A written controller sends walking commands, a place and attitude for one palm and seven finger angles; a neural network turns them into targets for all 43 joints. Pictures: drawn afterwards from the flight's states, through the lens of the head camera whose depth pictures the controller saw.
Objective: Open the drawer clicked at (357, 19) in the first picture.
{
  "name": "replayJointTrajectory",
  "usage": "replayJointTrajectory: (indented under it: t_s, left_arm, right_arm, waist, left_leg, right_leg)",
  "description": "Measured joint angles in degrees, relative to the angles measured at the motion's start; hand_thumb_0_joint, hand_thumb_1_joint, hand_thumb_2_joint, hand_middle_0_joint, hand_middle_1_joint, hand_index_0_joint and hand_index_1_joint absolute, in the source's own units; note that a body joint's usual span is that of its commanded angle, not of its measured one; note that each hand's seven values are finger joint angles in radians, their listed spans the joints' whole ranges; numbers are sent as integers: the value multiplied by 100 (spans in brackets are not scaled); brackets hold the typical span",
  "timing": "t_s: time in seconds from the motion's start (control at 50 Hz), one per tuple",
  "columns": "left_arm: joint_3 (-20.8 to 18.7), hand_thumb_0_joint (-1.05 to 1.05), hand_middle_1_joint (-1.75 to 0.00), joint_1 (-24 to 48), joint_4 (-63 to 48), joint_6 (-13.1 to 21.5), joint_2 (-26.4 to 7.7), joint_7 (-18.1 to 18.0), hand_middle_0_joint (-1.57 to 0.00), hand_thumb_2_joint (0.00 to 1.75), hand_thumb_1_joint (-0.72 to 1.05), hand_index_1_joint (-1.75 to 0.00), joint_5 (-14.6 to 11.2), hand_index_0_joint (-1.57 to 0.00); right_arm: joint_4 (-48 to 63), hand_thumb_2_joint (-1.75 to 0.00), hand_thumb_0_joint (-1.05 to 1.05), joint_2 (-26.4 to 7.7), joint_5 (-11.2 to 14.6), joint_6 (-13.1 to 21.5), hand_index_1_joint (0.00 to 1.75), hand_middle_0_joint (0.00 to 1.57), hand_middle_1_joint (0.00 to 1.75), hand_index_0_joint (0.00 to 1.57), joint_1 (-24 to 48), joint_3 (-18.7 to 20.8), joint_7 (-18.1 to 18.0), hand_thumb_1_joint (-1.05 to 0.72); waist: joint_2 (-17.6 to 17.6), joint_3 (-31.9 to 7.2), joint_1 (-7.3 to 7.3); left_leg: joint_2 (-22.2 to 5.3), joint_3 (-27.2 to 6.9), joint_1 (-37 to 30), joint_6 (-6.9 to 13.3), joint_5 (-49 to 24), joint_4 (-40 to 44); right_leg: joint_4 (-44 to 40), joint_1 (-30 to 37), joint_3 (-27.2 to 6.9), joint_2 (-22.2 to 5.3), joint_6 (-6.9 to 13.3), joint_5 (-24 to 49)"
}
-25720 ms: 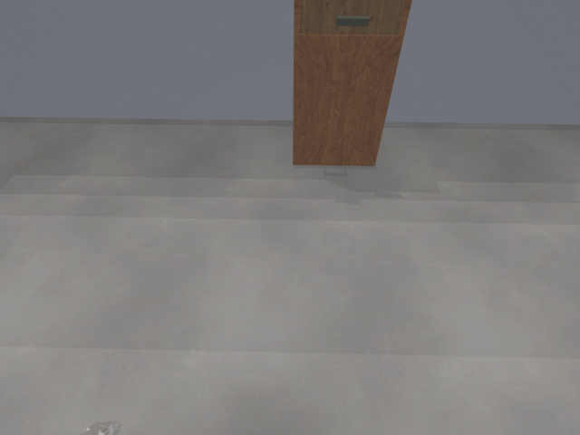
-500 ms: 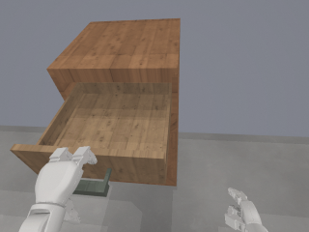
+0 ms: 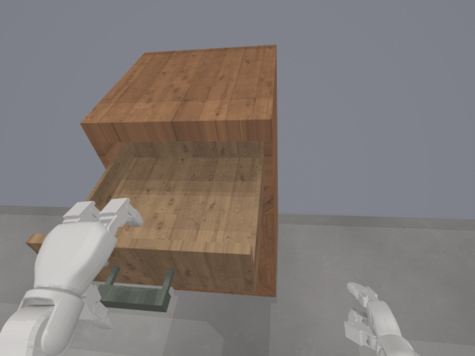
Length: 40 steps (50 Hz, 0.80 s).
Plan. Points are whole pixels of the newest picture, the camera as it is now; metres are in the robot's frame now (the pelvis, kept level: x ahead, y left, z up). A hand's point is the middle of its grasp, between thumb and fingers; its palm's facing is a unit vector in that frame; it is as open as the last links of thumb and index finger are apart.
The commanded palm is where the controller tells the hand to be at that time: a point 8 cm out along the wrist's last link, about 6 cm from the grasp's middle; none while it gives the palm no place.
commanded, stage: lift the hand off the handle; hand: left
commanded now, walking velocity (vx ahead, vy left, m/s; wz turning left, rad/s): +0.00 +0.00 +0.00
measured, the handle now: (137, 285) +0.23 +0.23 +0.00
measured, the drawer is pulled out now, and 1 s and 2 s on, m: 0.30 0.30 0.30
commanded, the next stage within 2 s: draw the hand back to the body in 0.18 s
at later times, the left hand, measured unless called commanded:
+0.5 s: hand (91, 260) +0.19 +0.23 +0.15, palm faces +0.12 -0.09 -0.99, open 13.8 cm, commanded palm +0.16 +0.24 +0.20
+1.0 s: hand (88, 260) +0.19 +0.22 +0.16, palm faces +0.27 -0.75 -0.61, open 13.7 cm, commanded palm +0.14 +0.26 +0.20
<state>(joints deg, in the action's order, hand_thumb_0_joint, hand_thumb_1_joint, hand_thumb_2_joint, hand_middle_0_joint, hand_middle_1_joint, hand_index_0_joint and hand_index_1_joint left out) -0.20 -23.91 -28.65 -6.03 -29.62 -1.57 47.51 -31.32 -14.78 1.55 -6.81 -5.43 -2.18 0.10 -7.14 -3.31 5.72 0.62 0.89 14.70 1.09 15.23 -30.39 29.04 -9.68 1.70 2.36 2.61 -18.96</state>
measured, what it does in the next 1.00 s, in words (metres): stands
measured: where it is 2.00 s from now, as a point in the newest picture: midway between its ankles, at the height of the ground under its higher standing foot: outside the picture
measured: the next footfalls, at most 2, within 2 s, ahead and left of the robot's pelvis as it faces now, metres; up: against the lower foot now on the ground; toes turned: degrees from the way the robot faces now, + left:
none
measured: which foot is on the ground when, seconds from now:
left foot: down 0.00-1.00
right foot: down 0.00-1.00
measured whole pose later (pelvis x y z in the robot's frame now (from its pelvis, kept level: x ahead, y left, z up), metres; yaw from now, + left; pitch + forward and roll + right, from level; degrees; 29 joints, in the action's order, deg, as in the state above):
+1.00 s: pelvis +0.00 +0.01 +0.00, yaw +1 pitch -2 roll +0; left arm -11.8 -30.0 -31.2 2.9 -22.3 -4.0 6.4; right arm -30.5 -12.7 1.9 1.5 -8.3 -2.3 -2.3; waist -5.6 0.1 3.8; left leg 1.4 0.7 12.9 1.9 15.4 -30.3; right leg 28.1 -7.3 2.0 1.6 1.7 -18.8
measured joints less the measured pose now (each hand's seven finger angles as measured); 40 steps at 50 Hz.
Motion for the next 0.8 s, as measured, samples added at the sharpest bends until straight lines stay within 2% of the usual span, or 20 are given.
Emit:
replayJointTrajectory:
  t_s: [0.22, 0.3, 0.38, 0.46, 0.56, 0.62, 0.72, 0.8]
  left_arm:
    - [-392, 0, -120, 67, -112, -40, -198, 254, -32, 30, -49, -121, -345, -32]
    - [-299, 0, -120, 67, -79, 21, -146, 345, -32, 30, -49, -121, -332, -32]
    - [-227, 0, -120, 15, -162, 202, -145, 271, -32, 30, -49, -121, -244, -32]
    - [-353, 0, -120, -37, -178, 293, -241, 154, -32, 30, -49, -121, -269, -32]
    - [-624, 0, -120, -132, -91, 188, -325, 150, -32, 30, -49, -121, -415, -32]
    - [-620, 0, -120, -212, -134, 152, -274, 206, -32, 30, -49, -121, -467, -32]
    - [-530, 0, -120, -376, -278, 333, -294, 199, -32, 30, -49, -121, -403, -32]
    - [-639, 0, -120, -452, -311, 450, -393, 108, -32, 30, -49, -121, -404, -32]
  right_arm:
    - [-11, -90, 1, -63, 61, 41, 30, 20, 30, 20, 14, 7, 26, -91]
    - [28, -90, 1, -67, 44, 78, 30, 20, 30, 20, -29, -3, -3, -91]
    - [45, -90, 1, -41, 6, 108, 30, 20, 30, 20, -69, 1, -19, -91]
    - [17, -90, 1, -3, 11, 106, 30, 20, 30, 20, -88, -1, 2, -91]
    - [16, -90, 1, -8, 47, 78, 30, 20, 30, 20, -112, -1, 42, -91]
    - [55, -90, 1, -50, 57, 97, 30, 20, 30, 20, -140, 6, 28, -91]
    - [91, -90, 1, -70, 30, 121, 30, 20, 30, 20, -159, 14, -23, -91]
    - [99, -90, 1, -42, 37, 109, 30, 20, 30, 20, -148, 31, -17, -91]
  waist:
    - [-36, 56, -22]
    - [-28, 81, -18]
    - [-17, 84, -3]
    - [0, 70, -5]
    - [-2, 57, -34]
    - [-21, 60, -33]
    - [-3, 64, -5]
    - [20, 73, 8]
  left_leg:
    - [-4, -47, -71, -16, -73, 97]
    - [-3, -61, -40, -14, -88, 94]
    - [-19, -54, 14, -15, -64, 41]
    - [-29, -40, 47, -13, -39, 1]
    - [-16, -49, 71, -2, -25, -25]
    - [0, -59, 92, 15, -23, -40]
    - [11, -55, 129, 39, -1, -81]
    - [7, -49, 153, 47, 26, -124]
  right_leg:
    - [-126, 97, 44, 10, 10, 72]
    - [-134, 75, 59, 10, 10, 87]
    - [-116, 33, 52, 25, 13, 88]
    - [-86, -1, 38, 33, 11, 76]
    - [-69, -15, 48, 21, -4, 62]
    - [-69, -23, 60, 6, -22, 59]
    - [-54, -48, 57, -6, -44, 52]
    - [-40, -60, 52, -3, -53, 44]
